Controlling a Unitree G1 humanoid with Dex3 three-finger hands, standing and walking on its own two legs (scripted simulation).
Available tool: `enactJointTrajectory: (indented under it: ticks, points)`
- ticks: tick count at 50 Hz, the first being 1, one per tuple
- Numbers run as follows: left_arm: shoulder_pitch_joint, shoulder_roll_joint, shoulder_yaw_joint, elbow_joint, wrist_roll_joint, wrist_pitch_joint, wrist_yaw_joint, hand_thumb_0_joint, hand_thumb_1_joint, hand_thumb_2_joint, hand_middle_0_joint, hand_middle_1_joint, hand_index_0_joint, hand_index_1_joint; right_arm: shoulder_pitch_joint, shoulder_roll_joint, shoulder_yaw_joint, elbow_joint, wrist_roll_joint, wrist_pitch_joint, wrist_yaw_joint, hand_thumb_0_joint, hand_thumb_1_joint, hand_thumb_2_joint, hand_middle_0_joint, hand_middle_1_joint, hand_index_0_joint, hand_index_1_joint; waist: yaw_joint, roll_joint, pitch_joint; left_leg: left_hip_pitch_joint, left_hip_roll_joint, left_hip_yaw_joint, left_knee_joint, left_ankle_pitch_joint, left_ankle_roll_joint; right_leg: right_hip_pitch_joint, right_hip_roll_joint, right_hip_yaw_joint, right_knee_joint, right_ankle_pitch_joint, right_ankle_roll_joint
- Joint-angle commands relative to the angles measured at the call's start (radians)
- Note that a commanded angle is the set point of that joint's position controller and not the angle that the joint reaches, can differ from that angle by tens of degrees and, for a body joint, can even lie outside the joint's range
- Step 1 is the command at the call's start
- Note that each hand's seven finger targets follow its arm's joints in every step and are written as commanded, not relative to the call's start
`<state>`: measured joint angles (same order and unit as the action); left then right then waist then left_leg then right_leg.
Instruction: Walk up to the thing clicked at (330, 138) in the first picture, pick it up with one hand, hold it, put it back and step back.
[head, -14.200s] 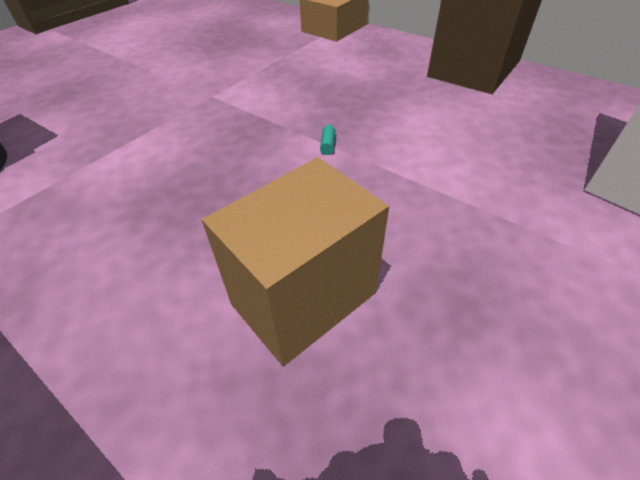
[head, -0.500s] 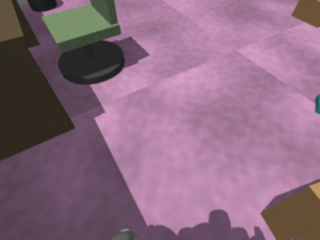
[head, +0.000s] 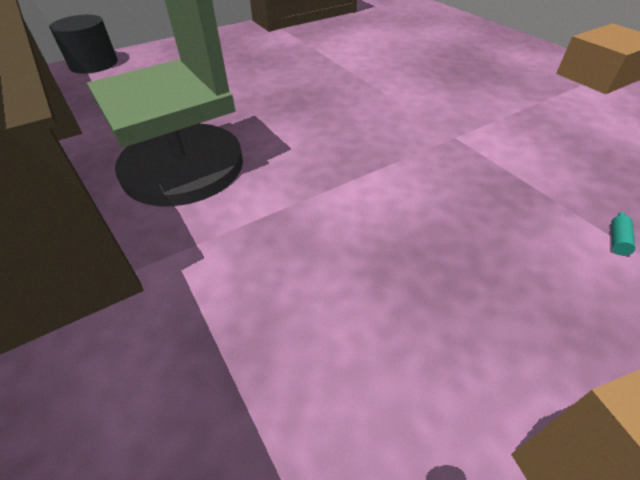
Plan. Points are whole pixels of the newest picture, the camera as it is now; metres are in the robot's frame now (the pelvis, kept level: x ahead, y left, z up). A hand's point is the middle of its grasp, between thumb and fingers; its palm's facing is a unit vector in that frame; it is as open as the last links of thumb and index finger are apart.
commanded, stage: walk up
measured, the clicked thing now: (622, 231) +1.19 -1.25 -0.72
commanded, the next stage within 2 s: stand in 0.68 s
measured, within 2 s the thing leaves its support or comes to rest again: neither
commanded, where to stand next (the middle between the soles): +0.10 +0.01 m, yaw +4 degrees
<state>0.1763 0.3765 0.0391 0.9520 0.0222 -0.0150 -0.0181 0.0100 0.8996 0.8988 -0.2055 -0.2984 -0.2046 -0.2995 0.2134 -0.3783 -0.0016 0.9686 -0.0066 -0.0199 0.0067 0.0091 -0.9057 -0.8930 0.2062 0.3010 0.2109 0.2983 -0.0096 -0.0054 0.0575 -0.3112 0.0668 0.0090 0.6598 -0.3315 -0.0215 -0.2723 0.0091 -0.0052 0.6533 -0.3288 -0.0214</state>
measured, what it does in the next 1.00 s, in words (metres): stands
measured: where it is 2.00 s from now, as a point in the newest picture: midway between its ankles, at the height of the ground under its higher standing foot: outside the picture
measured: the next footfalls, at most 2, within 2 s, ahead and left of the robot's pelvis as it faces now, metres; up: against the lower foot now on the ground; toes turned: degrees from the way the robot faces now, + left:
none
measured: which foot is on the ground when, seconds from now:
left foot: down 0.00-1.00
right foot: down 0.00-1.00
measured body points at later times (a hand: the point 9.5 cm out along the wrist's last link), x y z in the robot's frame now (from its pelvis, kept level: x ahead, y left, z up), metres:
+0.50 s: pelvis +0.02 +0.00 +0.02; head +0.03 +0.00 +0.47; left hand +0.13 +0.31 -0.10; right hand +0.11 -0.30 -0.11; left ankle +0.04 +0.15 -0.72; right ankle +0.02 -0.11 -0.72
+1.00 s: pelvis +0.02 +0.02 +0.03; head +0.04 +0.02 +0.47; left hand +0.09 +0.32 -0.11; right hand +0.13 -0.27 -0.11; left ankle +0.04 +0.15 -0.72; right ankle +0.02 -0.11 -0.72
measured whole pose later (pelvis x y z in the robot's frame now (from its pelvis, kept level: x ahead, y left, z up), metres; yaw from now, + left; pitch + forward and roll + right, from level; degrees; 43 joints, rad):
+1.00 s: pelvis +0.02 +0.02 +0.03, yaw +2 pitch -2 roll +0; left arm 0.07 0.34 0.02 1.17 0.01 -0.01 -0.01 0.01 0.90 0.90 -0.20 -0.30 -0.20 -0.30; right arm 0.06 -0.35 0.01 1.13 -0.01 -0.01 0.01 0.01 -0.91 -0.89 0.20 0.30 0.21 0.30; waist 0.01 0.01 0.06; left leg -0.15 0.02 -0.02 0.34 -0.15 -0.02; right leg -0.09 -0.03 -0.03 0.32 -0.19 0.02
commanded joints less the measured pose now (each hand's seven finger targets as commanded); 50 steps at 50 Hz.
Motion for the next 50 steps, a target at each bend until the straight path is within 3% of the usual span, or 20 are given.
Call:
enactJointTrajectory:
  ticks: [1, 2, 4, 6, 9, 12, 18, 28, 33, 34, 36, 43, 46, 50]
  points:
    - [-0.135, 0.237, 0.047, -0.064, -0.002, -0.012, 0.012, 0.000, 0.900, 0.900, -0.200, -0.300, -0.200, -0.300, -0.001, -0.202, -0.056, -0.028, 0.003, -0.024, -0.004, 0.000, -0.900, -0.900, 0.200, 0.300, 0.200, 0.300, -0.032, -0.024, 0.036, 0.116, -0.016, -0.026, -0.107, -0.041, 0.045, -0.201, -0.185, 0.250, -0.353, -0.371, -0.087]
    - [-0.147, 0.220, 0.042, -0.060, -0.005, -0.014, 0.013, 0.000, 0.900, 0.900, -0.200, -0.300, -0.200, -0.300, 0.007, -0.200, -0.053, -0.016, 0.006, -0.030, -0.004, 0.000, -0.900, -0.900, 0.200, 0.300, 0.200, 0.300, -0.030, -0.039, 0.016, 0.114, 0.009, -0.060, -0.165, 0.044, 0.054, -0.145, -0.144, 0.190, -0.316, -0.244, -0.062]
    - [-0.126, 0.207, 0.039, -0.034, -0.007, -0.018, 0.010, 0.000, 0.900, 0.900, -0.200, -0.300, -0.200, -0.300, -0.029, -0.212, -0.049, -0.012, 0.005, -0.038, -0.007, 0.000, -0.900, -0.900, 0.200, 0.300, 0.200, 0.300, -0.002, -0.058, -0.023, 0.061, 0.046, -0.125, -0.220, 0.073, 0.070, -0.032, -0.102, 0.142, -0.257, -0.034, -0.042]
    - [-0.118, 0.215, 0.041, -0.016, -0.011, -0.017, 0.008, 0.000, 0.900, 0.900, -0.200, -0.300, -0.200, -0.300, -0.046, -0.211, -0.039, -0.004, 0.004, -0.040, -0.010, 0.000, -0.900, -0.900, 0.200, 0.300, 0.200, 0.300, 0.013, -0.091, -0.038, 0.045, 0.023, -0.100, -0.208, 0.091, 0.059, 0.019, -0.118, 0.160, -0.280, -0.019, -0.043]
    - [-0.133, 0.203, 0.039, 0.010, -0.017, -0.019, 0.013, 0.000, 0.900, 0.900, -0.200, -0.300, -0.200, -0.300, -0.046, -0.214, -0.036, 0.022, 0.006, -0.045, -0.014, 0.000, -0.900, -0.900, 0.200, 0.300, 0.200, 0.300, 0.009, -0.034, -0.085, 0.101, 0.034, -0.083, -0.204, 0.296, 0.046, 0.088, -0.129, 0.131, -0.257, 0.180, -0.041]
    - [-0.121, 0.200, 0.039, 0.033, -0.024, -0.017, 0.016, 0.000, 0.900, 0.900, -0.200, -0.300, -0.200, -0.300, -0.062, -0.219, -0.034, 0.035, 0.007, -0.043, -0.020, 0.000, -0.900, -0.900, 0.200, 0.300, 0.200, 0.300, 0.018, -0.021, -0.125, 0.127, 0.039, -0.075, -0.187, 0.375, 0.055, 0.136, -0.127, 0.101, -0.245, 0.307, -0.034]
    - [-0.171, 0.188, 0.034, 0.053, -0.027, -0.004, 0.016, 0.000, 0.900, 0.900, -0.200, -0.300, -0.200, -0.300, -0.082, -0.214, -0.033, 0.061, 0.004, -0.035, -0.024, 0.000, -0.900, -0.900, 0.200, 0.300, 0.200, 0.300, 0.014, 0.002, -0.106, 0.124, 0.055, -0.097, -0.244, 0.358, 0.054, 0.141, -0.122, 0.075, -0.272, 0.217, -0.027]
    - [-0.206, 0.187, 0.030, 0.084, -0.019, -0.001, 0.012, 0.000, 0.900, 0.900, -0.200, -0.300, -0.200, -0.300, -0.122, -0.201, -0.030, 0.077, -0.001, -0.030, -0.022, 0.000, -0.900, -0.900, 0.200, 0.300, 0.200, 0.300, 0.007, -0.009, -0.081, 0.122, 0.047, -0.103, -0.291, 0.299, 0.047, 0.156, -0.128, 0.072, -0.340, 0.174, -0.015]
    - [-0.200, 0.183, 0.032, 0.094, -0.018, -0.003, 0.012, 0.000, 0.900, 0.900, -0.200, -0.300, -0.200, -0.300, -0.131, -0.196, -0.029, 0.080, -0.002, -0.032, -0.021, 0.000, -0.900, -0.900, 0.200, 0.300, 0.200, 0.300, 0.011, -0.004, -0.102, 0.135, 0.047, -0.106, -0.301, 0.338, 0.046, 0.187, -0.128, 0.059, -0.343, 0.209, -0.007]
    - [-0.180, 0.176, 0.022, 0.117, -0.019, -0.009, 0.014, 0.000, 0.900, 0.900, -0.200, -0.300, -0.200, -0.300, -0.171, -0.194, -0.029, 0.080, -0.007, -0.028, -0.019, 0.000, -0.900, -0.900, 0.200, 0.300, 0.200, 0.300, 0.018, 0.034, -0.103, 0.158, 0.072, -0.119, -0.317, 0.370, 0.041, 0.189, -0.137, 0.075, -0.344, 0.272, 0.003]
    - [-0.177, 0.182, 0.022, 0.124, -0.020, -0.012, 0.016, 0.000, 0.900, 0.900, -0.200, -0.300, -0.200, -0.300, -0.178, -0.195, -0.030, 0.080, -0.005, -0.027, -0.019, 0.000, -0.900, -0.900, 0.200, 0.300, 0.200, 0.300, 0.017, 0.038, -0.121, 0.178, 0.072, -0.121, -0.316, 0.424, 0.036, 0.206, -0.139, 0.069, -0.343, 0.327, 0.005]
    - [-0.163, 0.176, 0.014, 0.151, -0.017, -0.015, 0.018, 0.000, 0.900, 0.900, -0.200, -0.300, -0.200, -0.300, -0.189, -0.194, -0.031, 0.098, -0.002, -0.018, -0.015, 0.000, -0.900, -0.900, 0.200, 0.300, 0.200, 0.300, 0.014, 0.029, -0.104, 0.174, 0.066, -0.119, -0.359, 0.319, 0.034, 0.206, -0.137, 0.063, -0.377, 0.256, 0.015]
    - [-0.160, 0.183, 0.012, 0.156, -0.014, -0.018, 0.020, 0.000, 0.900, 0.900, -0.200, -0.300, -0.200, -0.300, -0.191, -0.188, -0.032, 0.101, 0.000, -0.018, -0.013, 0.000, -0.900, -0.900, 0.200, 0.300, 0.200, 0.300, 0.010, 0.004, -0.116, 0.210, 0.071, -0.123, -0.359, 0.344, 0.036, 0.195, -0.140, 0.062, -0.378, 0.266, 0.014]
    - [-0.157, 0.181, 0.009, 0.158, -0.015, -0.019, 0.022, 0.000, 0.900, 0.900, -0.200, -0.300, -0.200, -0.300, -0.195, -0.191, -0.035, 0.108, -0.003, -0.014, -0.012, 0.000, -0.900, -0.900, 0.200, 0.300, 0.200, 0.300, 0.010, 0.000, -0.099, 0.197, 0.065, -0.121, -0.367, 0.297, 0.037, 0.182, -0.142, 0.064, -0.396, 0.228, 0.016]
